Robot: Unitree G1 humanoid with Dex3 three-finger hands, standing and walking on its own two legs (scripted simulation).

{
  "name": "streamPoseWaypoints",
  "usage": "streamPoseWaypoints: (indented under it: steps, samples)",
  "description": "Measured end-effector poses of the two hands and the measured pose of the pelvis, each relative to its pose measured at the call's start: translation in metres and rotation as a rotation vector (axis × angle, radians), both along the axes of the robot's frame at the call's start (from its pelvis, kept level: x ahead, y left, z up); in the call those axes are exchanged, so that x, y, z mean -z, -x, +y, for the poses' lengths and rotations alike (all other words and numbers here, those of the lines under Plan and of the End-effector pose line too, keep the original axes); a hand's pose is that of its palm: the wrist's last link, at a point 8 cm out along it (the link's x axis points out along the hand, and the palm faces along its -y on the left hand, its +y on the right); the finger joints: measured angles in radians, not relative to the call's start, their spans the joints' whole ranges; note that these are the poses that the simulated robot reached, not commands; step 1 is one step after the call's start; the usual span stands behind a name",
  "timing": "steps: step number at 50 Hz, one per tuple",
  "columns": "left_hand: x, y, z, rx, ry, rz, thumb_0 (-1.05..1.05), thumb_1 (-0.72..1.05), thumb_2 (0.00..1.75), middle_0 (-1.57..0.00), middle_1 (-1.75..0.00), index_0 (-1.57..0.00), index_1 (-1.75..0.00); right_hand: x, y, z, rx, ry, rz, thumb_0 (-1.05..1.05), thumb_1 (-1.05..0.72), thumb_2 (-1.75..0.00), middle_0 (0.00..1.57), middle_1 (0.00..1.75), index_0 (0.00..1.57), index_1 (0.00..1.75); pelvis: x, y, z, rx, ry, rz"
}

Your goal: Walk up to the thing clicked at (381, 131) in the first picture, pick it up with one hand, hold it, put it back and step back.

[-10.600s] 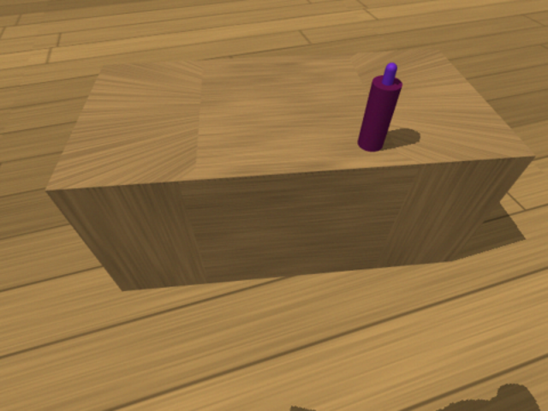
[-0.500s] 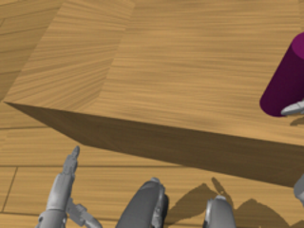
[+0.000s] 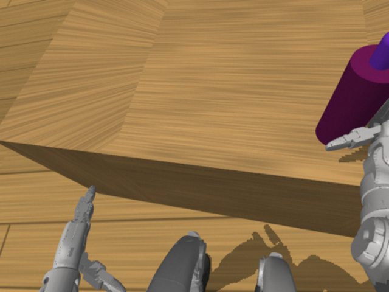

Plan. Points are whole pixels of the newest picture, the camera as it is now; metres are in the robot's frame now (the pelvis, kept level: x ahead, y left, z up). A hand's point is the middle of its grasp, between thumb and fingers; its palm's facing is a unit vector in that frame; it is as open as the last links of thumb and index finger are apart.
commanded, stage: close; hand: right
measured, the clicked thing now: (358, 95) +0.48 -0.20 +0.07
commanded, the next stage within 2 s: settle in 0.58 s
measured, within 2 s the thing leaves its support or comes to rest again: leaves its support in 0.82 s
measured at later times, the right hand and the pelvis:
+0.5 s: hand (355, 108) +0.50 -0.21 +0.02, palm faces +0.14 +0.99 +0.02, open 11.6 cm; pelvis +0.00 +0.00 +0.00, yaw +0 degrees
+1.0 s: hand (364, 101) +0.49 -0.21 +0.05, palm faces +0.16 +0.99 +0.01, open 10.9 cm; pelvis +0.00 +0.00 +0.01, yaw +0 degrees
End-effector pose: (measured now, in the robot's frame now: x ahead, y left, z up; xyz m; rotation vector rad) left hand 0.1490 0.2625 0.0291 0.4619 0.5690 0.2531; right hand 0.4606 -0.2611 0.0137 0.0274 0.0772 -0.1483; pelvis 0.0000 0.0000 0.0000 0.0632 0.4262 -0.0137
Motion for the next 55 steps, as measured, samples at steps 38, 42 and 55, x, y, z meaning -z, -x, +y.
streamPoseWaypoints:
  steps: [38, 42, 55]
  samples:
    - [-0.001, 0.009, -0.006, -0.005, 0.01, 0.026, -0.01, -0.53, 0.05, -0.06, -0.05, -0.06, -0.04, -0.004, -0.002, -0.002, 0.008, 0.016, -0.01, -0.03, 0.44, -0.7, 0.82, 0.85, 0.85, 0.88, -0.001, 0.001, -0.004, -0.004, 0.0, 0.0]
    - [0.0, 0.008, 0.001, -0.023, -0.002, 0.03, -0.01, -0.54, 0.05, -0.06, -0.05, -0.06, -0.05, -0.01, -0.001, -0.004, 0.008, 0.017, -0.018, -0.03, 0.5, -0.79, 0.8, 0.94, 0.83, 0.96, -0.003, 0.001, -0.004, -0.003, 0.001, -0.007]
    - [-0.003, 0.001, -0.005, -0.017, 0.057, 0.018, -0.01, -0.53, 0.05, -0.06, -0.05, -0.06, -0.05, -0.045, -0.003, -0.005, 0.018, 0.017, -0.026, -0.02, 0.61, -0.96, 0.74, 1.1, 0.77, 1.13, -0.017, -0.002, -0.003, 0.003, 0.008, -0.039]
